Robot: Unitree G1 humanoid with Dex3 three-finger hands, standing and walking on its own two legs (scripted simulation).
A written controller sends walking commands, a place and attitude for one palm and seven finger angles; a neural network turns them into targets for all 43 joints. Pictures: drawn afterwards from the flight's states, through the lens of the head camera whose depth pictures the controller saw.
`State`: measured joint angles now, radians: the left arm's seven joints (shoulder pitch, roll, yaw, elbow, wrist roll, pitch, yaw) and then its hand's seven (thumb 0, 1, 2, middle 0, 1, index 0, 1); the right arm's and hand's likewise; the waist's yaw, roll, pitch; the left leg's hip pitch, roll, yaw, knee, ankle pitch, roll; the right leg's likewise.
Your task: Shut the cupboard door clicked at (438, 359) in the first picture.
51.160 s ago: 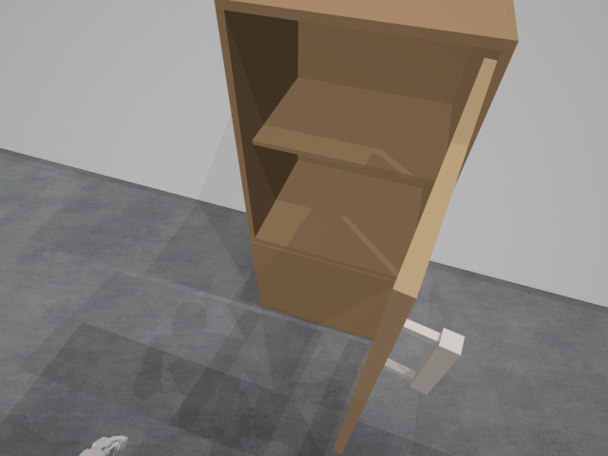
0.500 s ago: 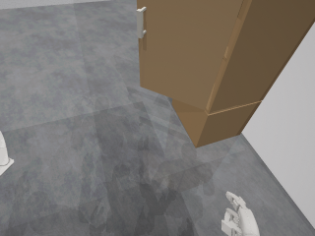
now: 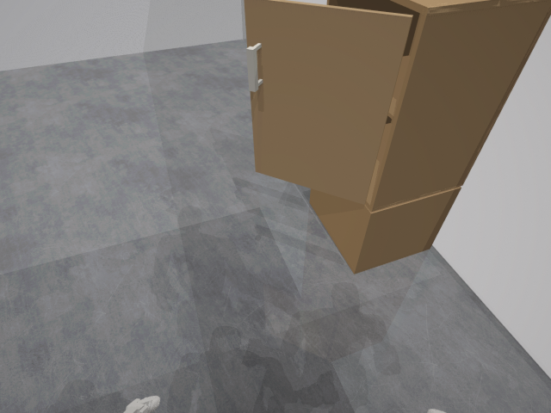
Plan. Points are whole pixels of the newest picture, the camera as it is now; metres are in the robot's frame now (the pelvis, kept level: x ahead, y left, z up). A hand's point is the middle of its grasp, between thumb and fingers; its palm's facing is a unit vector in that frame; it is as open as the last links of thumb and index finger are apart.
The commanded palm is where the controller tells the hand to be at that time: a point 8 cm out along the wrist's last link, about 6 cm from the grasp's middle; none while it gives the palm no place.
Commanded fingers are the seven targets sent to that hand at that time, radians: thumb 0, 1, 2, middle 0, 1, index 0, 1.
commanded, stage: let the arm hang, fingers relaxed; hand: left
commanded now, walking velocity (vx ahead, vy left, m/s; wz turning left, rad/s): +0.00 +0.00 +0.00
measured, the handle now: (255, 67) +1.00 +0.07 +0.08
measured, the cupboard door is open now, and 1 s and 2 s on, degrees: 44 44 44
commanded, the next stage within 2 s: look to check the result in 0.86 s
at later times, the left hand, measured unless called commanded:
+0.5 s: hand out of the picture -0.05 +0.20 -0.16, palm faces +0.01 -0.97 -0.23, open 7.3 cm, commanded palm none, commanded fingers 0.00 0.90 0.90 -0.20 -0.30 -0.20 -0.30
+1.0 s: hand out of the picture -0.01 +0.17 -0.16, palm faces -0.01 -0.98 -0.18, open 7.4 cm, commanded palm none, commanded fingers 0.00 0.90 0.90 -0.20 -0.30 -0.20 -0.30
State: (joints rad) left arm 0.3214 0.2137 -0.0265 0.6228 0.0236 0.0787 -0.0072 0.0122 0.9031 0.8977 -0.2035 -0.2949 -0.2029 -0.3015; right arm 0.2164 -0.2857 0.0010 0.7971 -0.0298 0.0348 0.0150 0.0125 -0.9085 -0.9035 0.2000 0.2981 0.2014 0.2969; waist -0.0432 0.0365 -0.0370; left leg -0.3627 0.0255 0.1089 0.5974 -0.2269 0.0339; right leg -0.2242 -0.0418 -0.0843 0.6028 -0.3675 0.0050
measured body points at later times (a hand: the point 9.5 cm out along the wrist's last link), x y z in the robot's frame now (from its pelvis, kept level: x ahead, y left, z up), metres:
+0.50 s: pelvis +0.00 +0.02 +0.01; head +0.00 +0.01 +0.46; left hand -0.05 +0.25 -0.14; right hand -0.01 -0.20 -0.15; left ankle +0.06 +0.09 -0.73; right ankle -0.03 -0.12 -0.73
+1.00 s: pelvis +0.01 +0.01 +0.02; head +0.01 +0.01 +0.47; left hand -0.01 +0.22 -0.14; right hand -0.02 -0.21 -0.15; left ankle +0.06 +0.09 -0.73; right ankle -0.03 -0.12 -0.73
